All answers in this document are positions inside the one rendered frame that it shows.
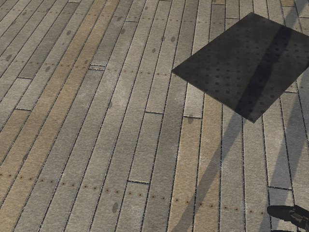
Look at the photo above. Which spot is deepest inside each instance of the right robot hand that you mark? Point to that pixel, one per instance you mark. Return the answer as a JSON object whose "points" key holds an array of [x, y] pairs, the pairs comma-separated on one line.
{"points": [[295, 214]]}

